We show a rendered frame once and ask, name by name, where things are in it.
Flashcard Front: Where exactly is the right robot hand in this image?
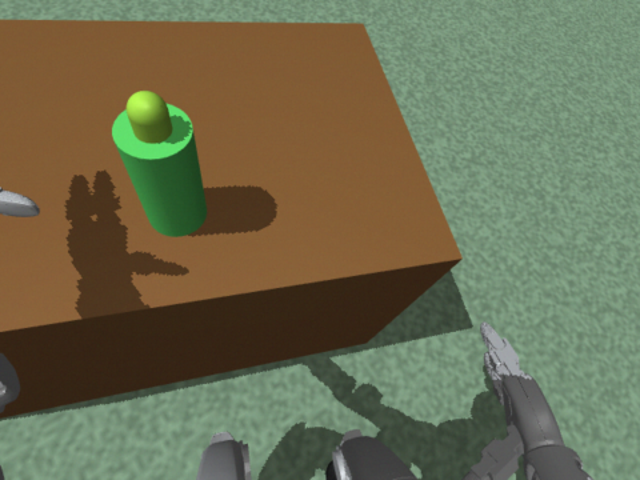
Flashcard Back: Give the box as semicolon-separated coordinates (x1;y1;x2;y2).
462;322;565;480

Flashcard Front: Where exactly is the right robot arm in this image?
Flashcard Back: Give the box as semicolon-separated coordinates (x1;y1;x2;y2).
523;445;594;480

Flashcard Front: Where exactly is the left robot arm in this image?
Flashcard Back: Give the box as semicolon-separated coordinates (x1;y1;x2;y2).
0;353;20;480

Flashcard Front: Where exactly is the bottle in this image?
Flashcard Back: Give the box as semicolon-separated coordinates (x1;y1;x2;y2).
112;91;207;237

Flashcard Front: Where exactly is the left robot hand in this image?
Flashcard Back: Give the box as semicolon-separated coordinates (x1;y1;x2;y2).
0;187;40;217

